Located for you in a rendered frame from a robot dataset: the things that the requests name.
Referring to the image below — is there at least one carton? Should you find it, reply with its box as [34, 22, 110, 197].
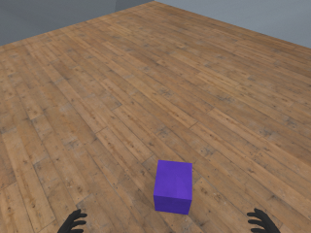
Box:
[153, 160, 192, 215]

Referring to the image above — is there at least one robot left hand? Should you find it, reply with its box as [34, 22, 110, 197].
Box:
[57, 209, 87, 233]

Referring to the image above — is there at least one robot right hand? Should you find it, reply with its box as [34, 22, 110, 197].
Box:
[247, 208, 281, 233]

